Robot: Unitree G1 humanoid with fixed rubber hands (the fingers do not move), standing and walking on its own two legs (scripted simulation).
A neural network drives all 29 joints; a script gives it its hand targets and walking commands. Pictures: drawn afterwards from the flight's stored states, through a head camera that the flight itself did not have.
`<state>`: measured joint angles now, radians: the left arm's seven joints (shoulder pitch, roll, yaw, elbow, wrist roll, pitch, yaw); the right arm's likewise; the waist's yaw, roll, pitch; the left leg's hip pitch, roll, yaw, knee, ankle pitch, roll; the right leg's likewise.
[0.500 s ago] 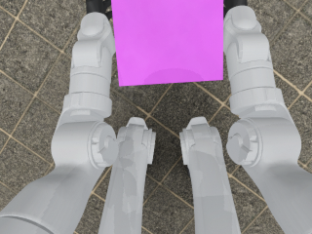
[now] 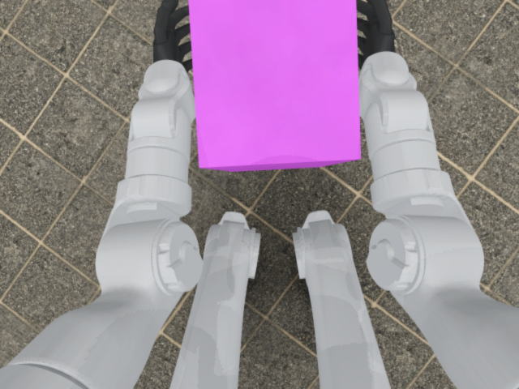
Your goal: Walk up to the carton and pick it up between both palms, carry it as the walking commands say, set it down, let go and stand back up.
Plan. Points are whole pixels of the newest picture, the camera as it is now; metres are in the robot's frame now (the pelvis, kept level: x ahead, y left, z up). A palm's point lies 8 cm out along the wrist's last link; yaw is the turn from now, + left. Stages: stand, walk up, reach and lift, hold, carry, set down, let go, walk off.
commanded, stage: reach and lift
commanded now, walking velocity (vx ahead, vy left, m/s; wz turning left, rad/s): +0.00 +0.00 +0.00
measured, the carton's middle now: (273, 87) +0.51 +0.00 -0.16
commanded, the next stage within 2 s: none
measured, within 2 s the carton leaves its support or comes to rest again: neither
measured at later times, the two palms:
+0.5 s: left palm (153, 57) +0.50 +0.13 -0.01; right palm (401, 50) +0.50 -0.13 -0.02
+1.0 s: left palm (121, 49) +0.47 +0.13 +0.06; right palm (440, 43) +0.47 -0.13 +0.05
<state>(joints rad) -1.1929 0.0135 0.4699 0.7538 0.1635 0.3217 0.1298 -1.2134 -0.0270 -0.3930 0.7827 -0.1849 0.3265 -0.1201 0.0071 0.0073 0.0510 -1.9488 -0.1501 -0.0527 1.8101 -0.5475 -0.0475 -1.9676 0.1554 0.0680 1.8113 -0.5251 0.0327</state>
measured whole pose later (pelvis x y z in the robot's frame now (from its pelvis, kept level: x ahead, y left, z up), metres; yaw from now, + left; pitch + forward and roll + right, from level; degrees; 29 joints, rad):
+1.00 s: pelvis +0.03 +0.00 +0.12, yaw +0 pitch +31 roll +1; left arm -0.89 -0.08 0.43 0.74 0.18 0.27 0.13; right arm -0.88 0.06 -0.37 0.75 -0.19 0.26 -0.11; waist 0.01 0.00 -0.06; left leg -1.48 -0.15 -0.10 1.43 -0.50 -0.03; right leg -1.49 0.16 0.11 1.43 -0.48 0.02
